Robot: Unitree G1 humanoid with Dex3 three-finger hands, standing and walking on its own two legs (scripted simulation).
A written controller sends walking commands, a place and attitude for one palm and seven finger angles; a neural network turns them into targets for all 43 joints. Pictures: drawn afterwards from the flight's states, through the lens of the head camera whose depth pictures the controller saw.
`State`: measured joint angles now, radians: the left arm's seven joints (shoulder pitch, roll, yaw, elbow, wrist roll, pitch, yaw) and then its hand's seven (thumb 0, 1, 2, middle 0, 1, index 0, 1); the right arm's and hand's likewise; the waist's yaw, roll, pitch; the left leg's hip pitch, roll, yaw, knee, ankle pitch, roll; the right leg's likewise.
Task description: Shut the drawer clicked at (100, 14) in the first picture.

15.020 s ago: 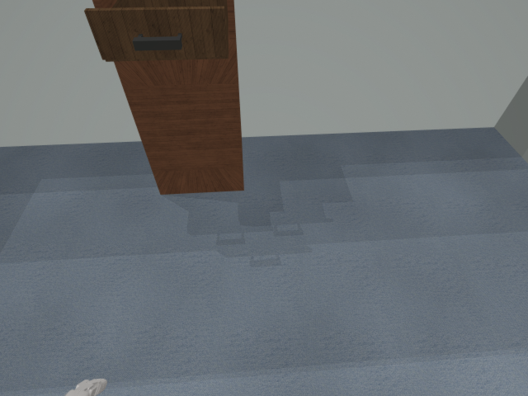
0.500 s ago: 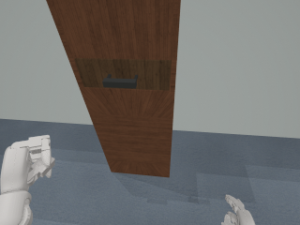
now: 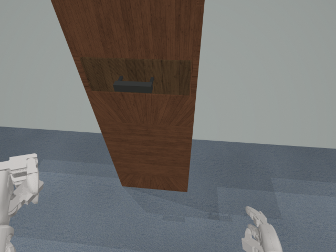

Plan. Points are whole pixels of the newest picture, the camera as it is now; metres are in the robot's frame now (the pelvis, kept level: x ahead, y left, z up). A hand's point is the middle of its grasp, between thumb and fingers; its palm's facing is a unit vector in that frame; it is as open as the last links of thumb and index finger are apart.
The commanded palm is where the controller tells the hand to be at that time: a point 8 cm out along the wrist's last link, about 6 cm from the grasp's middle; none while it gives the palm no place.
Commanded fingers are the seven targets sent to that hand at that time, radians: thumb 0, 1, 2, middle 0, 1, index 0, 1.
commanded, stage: step back with the hand held close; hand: left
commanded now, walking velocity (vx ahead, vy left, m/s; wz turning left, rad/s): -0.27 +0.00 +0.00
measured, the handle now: (134, 82) +0.63 +0.18 +0.08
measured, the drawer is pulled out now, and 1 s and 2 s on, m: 0.00 0.00 0.00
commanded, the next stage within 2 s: stop stepping back and stand still in 1.18 s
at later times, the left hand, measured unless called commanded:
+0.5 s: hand (23, 216) +0.14 +0.25 +0.15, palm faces +0.35 -0.81 -0.47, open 3.2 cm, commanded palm +0.08 +0.29 +0.17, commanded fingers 0.00 0.90 0.90 -1.40 -1.60 -1.40 -1.60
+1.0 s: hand out of the picture +0.05 +0.25 +0.16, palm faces +0.29 -0.84 -0.46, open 3.2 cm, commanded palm -0.01 +0.30 +0.17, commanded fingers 0.00 0.90 0.90 -1.40 -1.60 -1.40 -1.60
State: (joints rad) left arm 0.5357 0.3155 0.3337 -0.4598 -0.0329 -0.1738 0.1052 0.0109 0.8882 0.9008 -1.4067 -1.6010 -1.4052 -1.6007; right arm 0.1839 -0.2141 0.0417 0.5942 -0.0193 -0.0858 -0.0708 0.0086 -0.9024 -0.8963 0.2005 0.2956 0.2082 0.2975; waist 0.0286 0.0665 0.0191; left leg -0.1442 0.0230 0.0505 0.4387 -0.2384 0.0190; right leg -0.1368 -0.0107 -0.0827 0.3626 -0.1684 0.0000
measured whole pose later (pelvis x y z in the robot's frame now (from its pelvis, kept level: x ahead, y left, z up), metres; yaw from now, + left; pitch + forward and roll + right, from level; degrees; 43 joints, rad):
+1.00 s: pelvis -0.14 +0.02 -0.02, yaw +1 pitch +0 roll -3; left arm 0.64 0.43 0.35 -0.61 -0.04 -0.29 0.11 0.01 0.88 0.90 -1.41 -1.60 -1.41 -1.60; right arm 0.15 -0.20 -0.01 0.58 0.00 -0.07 -0.07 0.01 -0.90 -0.90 0.20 0.30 0.21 0.30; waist -0.01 0.02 0.02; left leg -0.50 0.00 -0.02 0.65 -0.22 0.01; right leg -0.27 0.08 0.02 0.53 -0.27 -0.01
